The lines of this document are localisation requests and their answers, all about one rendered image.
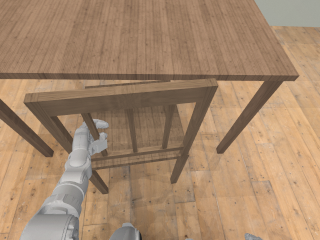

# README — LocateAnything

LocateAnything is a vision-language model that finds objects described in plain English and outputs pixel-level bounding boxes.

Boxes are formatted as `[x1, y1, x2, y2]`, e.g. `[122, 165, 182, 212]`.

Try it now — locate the left robot hand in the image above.
[72, 119, 109, 156]

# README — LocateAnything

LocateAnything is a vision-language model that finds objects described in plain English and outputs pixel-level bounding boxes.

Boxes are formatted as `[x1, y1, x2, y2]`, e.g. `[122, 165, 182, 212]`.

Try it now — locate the chair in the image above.
[23, 78, 219, 195]

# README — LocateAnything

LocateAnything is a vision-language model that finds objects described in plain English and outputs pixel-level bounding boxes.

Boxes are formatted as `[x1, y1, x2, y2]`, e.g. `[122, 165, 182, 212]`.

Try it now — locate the robot left shin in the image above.
[122, 222, 134, 228]

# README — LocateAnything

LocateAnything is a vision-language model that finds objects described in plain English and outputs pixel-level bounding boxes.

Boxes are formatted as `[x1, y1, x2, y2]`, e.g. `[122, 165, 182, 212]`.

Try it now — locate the left robot thigh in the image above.
[109, 226, 140, 240]

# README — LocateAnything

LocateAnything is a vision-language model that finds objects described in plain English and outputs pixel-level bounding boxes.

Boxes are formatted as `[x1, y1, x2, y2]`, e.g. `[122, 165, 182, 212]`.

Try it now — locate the table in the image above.
[0, 0, 300, 158]

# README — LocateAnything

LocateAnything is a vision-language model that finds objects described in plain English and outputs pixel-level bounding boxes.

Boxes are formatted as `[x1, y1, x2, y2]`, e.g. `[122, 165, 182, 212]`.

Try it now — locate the robot left upper arm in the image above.
[22, 214, 80, 240]

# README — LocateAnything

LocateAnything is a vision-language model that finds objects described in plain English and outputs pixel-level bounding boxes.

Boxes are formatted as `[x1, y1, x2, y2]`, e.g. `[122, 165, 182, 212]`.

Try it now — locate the robot left forearm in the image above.
[19, 149, 92, 240]

